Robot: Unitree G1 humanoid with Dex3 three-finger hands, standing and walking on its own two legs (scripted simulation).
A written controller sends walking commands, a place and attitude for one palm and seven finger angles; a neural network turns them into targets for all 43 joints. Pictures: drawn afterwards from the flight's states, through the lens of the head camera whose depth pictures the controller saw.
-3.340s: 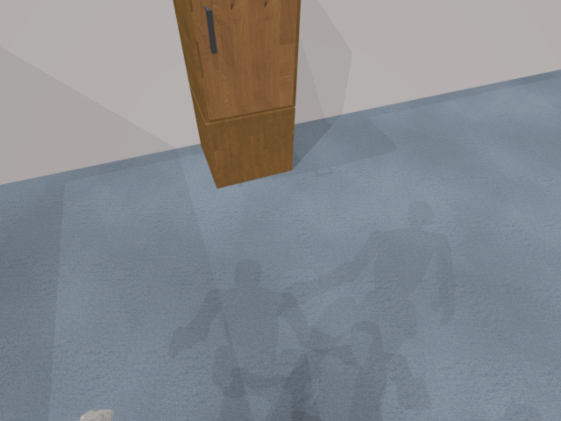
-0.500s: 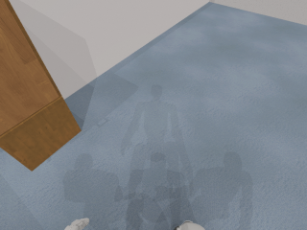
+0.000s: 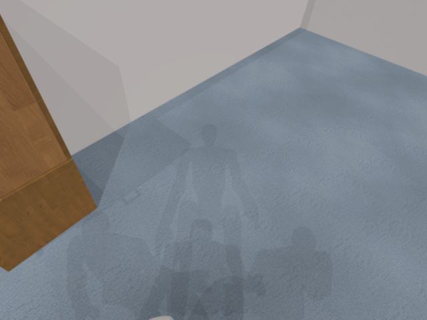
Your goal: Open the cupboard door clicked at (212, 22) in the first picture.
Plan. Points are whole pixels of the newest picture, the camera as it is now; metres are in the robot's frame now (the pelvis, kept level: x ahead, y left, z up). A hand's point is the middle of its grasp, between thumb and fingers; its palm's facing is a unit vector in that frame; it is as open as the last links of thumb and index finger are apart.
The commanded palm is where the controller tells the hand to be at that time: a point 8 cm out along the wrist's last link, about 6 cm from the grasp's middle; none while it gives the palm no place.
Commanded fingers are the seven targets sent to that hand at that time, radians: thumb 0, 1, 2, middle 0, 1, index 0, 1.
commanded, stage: turn to face it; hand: left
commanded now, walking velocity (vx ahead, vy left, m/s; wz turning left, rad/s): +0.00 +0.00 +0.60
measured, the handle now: out of the picture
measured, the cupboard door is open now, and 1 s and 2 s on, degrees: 0 0 0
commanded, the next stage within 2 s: take the last steps up to it in 1.40 s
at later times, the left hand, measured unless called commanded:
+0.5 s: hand (130, 306) +0.16 +0.18 -0.13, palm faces +0.27 -0.93 -0.26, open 7.3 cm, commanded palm none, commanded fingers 0.00 0.90 0.90 -0.20 -0.30 -0.20 -0.30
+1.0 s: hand out of the picture -0.02 +0.20 -0.17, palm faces +0.60 -0.75 -0.27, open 7.4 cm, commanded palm none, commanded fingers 0.00 0.90 0.90 -0.20 -0.30 -0.20 -0.30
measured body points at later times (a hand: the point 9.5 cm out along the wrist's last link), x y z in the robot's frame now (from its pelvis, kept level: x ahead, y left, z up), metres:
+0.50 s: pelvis +0.08 -0.03 +0.01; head +0.11 -0.05 +0.45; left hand +0.15 +0.23 -0.11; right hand +0.16 -0.27 -0.16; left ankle +0.05 +0.08 -0.69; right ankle +0.13 -0.13 -0.73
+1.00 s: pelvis +0.08 -0.01 +0.01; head +0.11 +0.04 +0.45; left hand -0.05 +0.24 -0.15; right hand +0.35 -0.15 -0.11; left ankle +0.03 +0.08 -0.72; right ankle +0.13 -0.14 -0.65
